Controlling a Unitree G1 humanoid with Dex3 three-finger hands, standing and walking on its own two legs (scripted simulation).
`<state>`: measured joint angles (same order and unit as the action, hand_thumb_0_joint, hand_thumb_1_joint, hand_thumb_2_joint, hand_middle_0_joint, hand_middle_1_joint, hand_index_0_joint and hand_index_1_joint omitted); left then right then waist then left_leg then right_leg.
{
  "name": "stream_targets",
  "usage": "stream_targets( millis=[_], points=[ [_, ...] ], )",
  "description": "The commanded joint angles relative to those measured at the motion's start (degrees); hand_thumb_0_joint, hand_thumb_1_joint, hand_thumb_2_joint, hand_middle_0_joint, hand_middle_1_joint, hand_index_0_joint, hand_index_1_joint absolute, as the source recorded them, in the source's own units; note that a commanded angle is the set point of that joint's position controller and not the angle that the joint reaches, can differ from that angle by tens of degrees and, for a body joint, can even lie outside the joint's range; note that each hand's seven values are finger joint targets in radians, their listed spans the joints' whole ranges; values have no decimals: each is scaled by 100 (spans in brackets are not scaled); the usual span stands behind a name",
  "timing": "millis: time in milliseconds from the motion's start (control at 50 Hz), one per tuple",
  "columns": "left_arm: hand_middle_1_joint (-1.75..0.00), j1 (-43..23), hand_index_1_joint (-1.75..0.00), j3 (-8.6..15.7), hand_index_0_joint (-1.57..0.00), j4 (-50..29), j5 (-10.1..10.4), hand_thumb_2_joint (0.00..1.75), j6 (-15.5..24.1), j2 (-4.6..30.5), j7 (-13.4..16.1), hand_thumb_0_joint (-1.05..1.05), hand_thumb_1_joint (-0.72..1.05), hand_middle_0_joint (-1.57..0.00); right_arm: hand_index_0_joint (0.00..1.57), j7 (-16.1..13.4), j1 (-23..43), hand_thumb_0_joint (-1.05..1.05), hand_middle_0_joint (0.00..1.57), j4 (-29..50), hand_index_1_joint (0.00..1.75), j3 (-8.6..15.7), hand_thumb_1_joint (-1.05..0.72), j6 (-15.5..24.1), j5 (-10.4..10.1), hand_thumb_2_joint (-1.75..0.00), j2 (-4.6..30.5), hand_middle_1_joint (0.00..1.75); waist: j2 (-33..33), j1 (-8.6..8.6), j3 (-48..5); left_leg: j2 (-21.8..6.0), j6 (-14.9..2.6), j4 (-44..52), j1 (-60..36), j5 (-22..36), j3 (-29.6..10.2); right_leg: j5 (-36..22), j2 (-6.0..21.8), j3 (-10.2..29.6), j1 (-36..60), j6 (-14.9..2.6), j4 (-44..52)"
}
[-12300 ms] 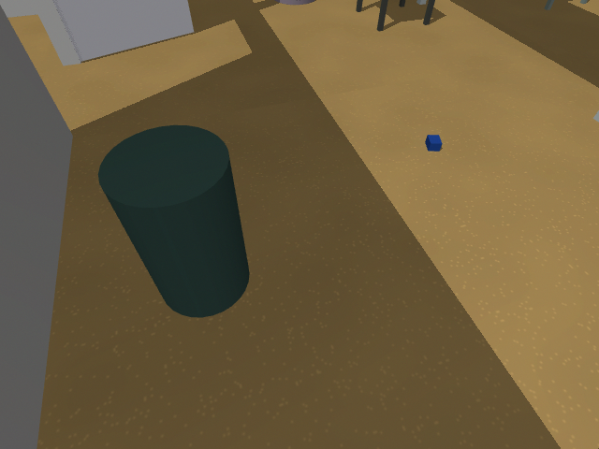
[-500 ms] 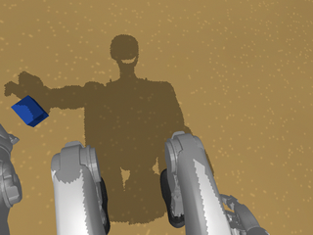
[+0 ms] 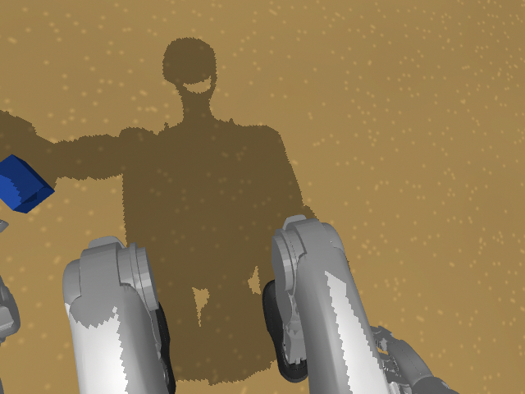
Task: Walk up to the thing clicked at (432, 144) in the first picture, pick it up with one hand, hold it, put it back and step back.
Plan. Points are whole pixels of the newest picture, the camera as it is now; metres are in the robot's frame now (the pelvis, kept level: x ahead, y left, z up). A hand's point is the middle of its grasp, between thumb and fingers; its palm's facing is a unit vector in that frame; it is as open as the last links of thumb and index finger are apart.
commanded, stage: rise first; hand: left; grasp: from above
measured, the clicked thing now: (19, 184) +0.43 +0.38 -0.29
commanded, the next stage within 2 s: approach in 1.76 s
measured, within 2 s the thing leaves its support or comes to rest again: neither
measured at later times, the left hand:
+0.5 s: hand out of the picture +0.39 +0.41 -0.18, palm faces -0.24 -0.32 -0.92, open 14.3 cm
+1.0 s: hand out of the picture +0.39 +0.42 -0.17, palm faces -0.25 -0.33 -0.91, open 14.3 cm
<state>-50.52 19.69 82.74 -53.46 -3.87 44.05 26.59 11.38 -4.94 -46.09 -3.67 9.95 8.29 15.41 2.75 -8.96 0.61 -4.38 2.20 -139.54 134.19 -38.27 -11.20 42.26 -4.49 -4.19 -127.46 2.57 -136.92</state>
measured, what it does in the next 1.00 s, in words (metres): stands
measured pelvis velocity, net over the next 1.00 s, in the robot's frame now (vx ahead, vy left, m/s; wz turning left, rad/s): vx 0.00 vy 0.00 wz -0.03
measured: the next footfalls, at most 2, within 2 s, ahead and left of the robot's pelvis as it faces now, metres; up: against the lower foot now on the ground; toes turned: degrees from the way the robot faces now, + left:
none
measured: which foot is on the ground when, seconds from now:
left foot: down 0.00-1.00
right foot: down 0.00-1.00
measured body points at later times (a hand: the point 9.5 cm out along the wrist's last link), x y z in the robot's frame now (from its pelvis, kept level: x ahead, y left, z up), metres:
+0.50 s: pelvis +0.00 +0.00 -0.01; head +0.24 +0.09 +0.36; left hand +0.40 +0.42 -0.13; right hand +0.08 -0.26 -0.11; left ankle +0.08 +0.14 -0.29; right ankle +0.09 -0.12 -0.29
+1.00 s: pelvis +0.00 +0.00 -0.01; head +0.24 +0.09 +0.36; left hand +0.40 +0.43 -0.12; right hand +0.08 -0.25 -0.11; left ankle +0.08 +0.14 -0.29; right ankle +0.09 -0.12 -0.29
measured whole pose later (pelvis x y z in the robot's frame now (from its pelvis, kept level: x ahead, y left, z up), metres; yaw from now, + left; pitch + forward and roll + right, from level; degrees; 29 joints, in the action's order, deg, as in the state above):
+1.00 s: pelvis +0.00 +0.00 -0.01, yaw -2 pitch +30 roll -9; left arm -51.1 19.6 83.0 -54.4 -3.0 49.3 23.2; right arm 14.0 -6.2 -44.2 -6.4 10.1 8.5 16.6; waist 3.3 -10.2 2.4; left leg -4.0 1.8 -141.8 134.6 -38.4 -12.8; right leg 42.0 -4.9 -5.4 -126.8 3.3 -137.7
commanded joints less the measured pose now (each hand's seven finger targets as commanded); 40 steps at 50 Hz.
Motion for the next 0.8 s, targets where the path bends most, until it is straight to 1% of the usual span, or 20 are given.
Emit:
stream_targets(
  millis=[0, 20, 40, 60, 80, 180, 200, 220, 240, 300, 360, 500, 540, 560, 620, 640, 680, 720, 740, 780],
  points=[
    [-104, -1134, -103, -4, -8, -620, 13, 99, -42, 1780, 105, 0, -58, -7, 20, 19, -1216, 0, 20, 53, 30, 353, -91, 38, -46, -91, 1356, 30, -1718, 147, -3887, -4, -306, 1267, -3099, 1035, 741, -1409, -116, -633, 1691, -435, 1461],
    [-104, -1214, -104, -24, -8, -632, -24, 98, -35, 1828, 93, 0, -58, -7, 20, 21, -1198, 0, 20, 76, 30, 325, -91, 26, -51, -90, 1339, 30, -1735, 135, -3869, 7, -312, 1253, -3010, 1046, 751, -1446, -123, -614, 1753, -430, 1469],
    [-105, -1200, -103, 56, -8, -640, -24, 97, -32, 1832, 97, 0, -57, -7, 20, 27, -1237, 0, 20, 87, 30, 325, -90, 17, -52, -90, 1390, 30, -1698, 107, -3920, 14, -302, 1254, -3098, 1106, 718, -1499, -115, -655, 1745, -426, 1410],
    [-105, -1133, -103, 36, -8, -629, -27, 98, -35, 1835, 88, 0, -57, -7, 20, 43, -1225, 0, 20, 103, 30, 316, -90, 11, -45, -90, 1379, 30, -1713, 145, -3854, 11, -316, 1239, -3046, 1132, 734, -1545, -116, -639, 1801, -414, 1447],
    [-104, -1111, -104, -16, -8, -530, -7, 99, -32, 1753, 72, 0, -59, -7, 20, 61, -1223, 0, 20, 108, 30, 307, -90, 10, -50, -91, 1386, 30, -1599, 82, -3797, 5, -327, 1205, -2960, 1122, 725, -1549, -120, -645, 1799, -404, 1445],
    [-103, -1171, -104, 29, -8, -526, -51, 101, 28, 1893, 71, 0, -61, -8, 20, 99, -1232, 0, 20, 129, 30, 271, -91, -10, -39, -91, 1427, 30, -1534, 71, -3800, 3, -345, 1121, -2886, 1163, 716, -1630, -142, -618, 1906, -375, 1468],
    [-102, -1278, -103, 45, -7, -586, -74, 101, 51, 1938, 81, 0, -60, -8, 20, 108, -1243, 0, 20, 151, 30, 252, -91, -10, -21, -91, 1459, 30, -1597, 12, -3792, -2, -339, 1110, -2847, 1131, 716, -1603, -143, -635, 1919, -372, 1443],
    [-102, -1276, -102, 61, -7, -609, -64, 101, 67, 1963, 90, 0, -60, -8, 20, 114, -1217, 0, 20, 155, 30, 244, -91, -14, -33, -91, 1462, 30, -1658, 61, -3803, 4, -322, 1145, -2937, 1110, 698, -1556, -143, -660, 1831, -393, 1404],
    [-97, -1289, -103, 44, -5, -675, -96, 109, 87, 2011, 93, 0, -61, -11, 20, 108, -1196, 0, 20, 145, 30, 231, -91, -9, -28, -90, 1456, 30, -1796, 55, -3838, -5, -305, 1151, -3069, 1119, 677, -1546, -133, -680, 1776, -407, 1359],
    [-99, -1375, -102, 46, -8, -662, -191, 103, 125, 2168, 121, 0, -61, -11, 20, 116, -1151, 0, 20, 178, 30, 219, -91, -25, 2, -90, 1488, 30, -1922, 14, -3802, 3, -298, 1144, -3019, 932, 679, -1374, -156, -681, 1702, -421, 1359],
    [-98, -1435, -101, 116, -8, -677, -179, 104, 150, 2240, 171, 0, -61, -11, 20, 108, -1154, 0, 20, 198, 30, 184, -91, -27, 21, -90, 1519, 30, -1894, -30, -3730, 0, -303, 1133, -2934, 808, 667, -1250, -159, -703, 1638, -414, 1380],
    [-98, -1515, -101, -8, -8, -484, -128, 102, 90, 2169, 159, 0, -61, -12, 20, 123, -1159, 0, 20, 182, 30, 154, -91, 34, 41, -90, 1562, 30, -2062, -99, -3574, -25, -265, 1203, -3062, 739, 599, -1168, -151, -784, 1393, -435, 1306],
    [-97, -1502, -101, 6, -9, -475, -93, 102, 73, 2284, 149, 0, -60, -12, 20, 128, -1148, 0, 20, 203, 30, 130, -91, 46, 27, -90, 1560, 30, -2075, -49, -3558, -18, -272, 1191, -2998, 814, 600, -1246, -160, -776, 1418, -435, 1294],
    [-98, -1489, -101, 14, -9, -409, -70, 102, 54, 2220, 139, 0, -61, -12, 20, 128, -1176, 0, 20, 194, 30, 140, -91, 51, 22, -90, 1586, 30, -1954, -88, -3534, -23, -285, 1157, -3001, 819, 588, -1261, -148, -785, 1412, -412, 1304],
    [-98, -1495, -101, 9, -8, -438, -118, 103, 61, 2345, 75, 0, -61, -11, 20, 149, -1191, 0, 20, 182, 30, 115, -91, 70, 25, -90, 1579, 30, -2027, -65, -3676, -16, -279, 1111, -3028, 936, 598, -1374, -166, -771, 1511, -418, 1264],
    [-97, -1467, -101, 27, -9, -438, -131, 103, 57, 2349, 59, 0, -61, -12, 20, 155, -1222, 0, 20, 177, 30, 106, -91, 77, 27, -90, 1593, 30, -1980, -95, -3607, -19, -290, 1089, -3011, 1001, 601, -1441, -151, -773, 1573, -396, 1270],
    [-94, -1487, -98, 143, -9, -523, -104, 103, 74, 2510, 52, 0, -61, -14, 20, 172, -1222, 0, 20, 203, 30, 94, -91, 80, 30, -90, 1612, 30, -1983, -40, -3729, -11, -286, 1107, -3018, 1046, 577, -1470, -150, -788, 1615, -397, 1237],
    [-95, -1428, -99, 51, -10, -495, -96, 102, 90, 2396, -3, 0, -59, -13, 20, 186, -1233, 0, 20, 203, 30, 104, -91, 82, 25, -90, 1577, 30, -1947, -65, -3695, -9, -301, 1062, -2922, 1017, 615, -1468, -169, -752, 1683, -386, 1298],
    [-95, -1459, -98, 118, -10, -571, -126, 102, 92, 2526, -15, 0, -59, -14, 20, 197, -1248, 0, 20, 200, 30, 96, -91, 76, 33, -90, 1584, 30, -1967, -44, -3736, -1, -302, 1079, -2956, 1044, 624, -1493, -168, -740, 1769, -383, 1318],
    [-94, -1356, -98, 134, -10, -586, -99, 102, 100, 2533, -69, 0, -60, -14, 20, 209, -1244, 0, 20, 217, 30, 102, -91, 75, 29, -90, 1590, 30, -1923, -8, -3750, -4, -306, 1068, -2917, 1066, 622, -1502, -167, -745, 1795, -376, 1314]
  ],
)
